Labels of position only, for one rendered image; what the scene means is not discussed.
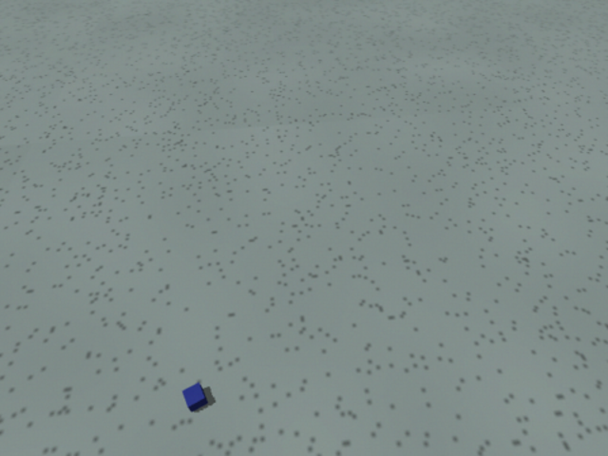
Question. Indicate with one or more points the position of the cube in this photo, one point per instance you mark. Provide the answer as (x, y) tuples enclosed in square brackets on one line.
[(195, 397)]

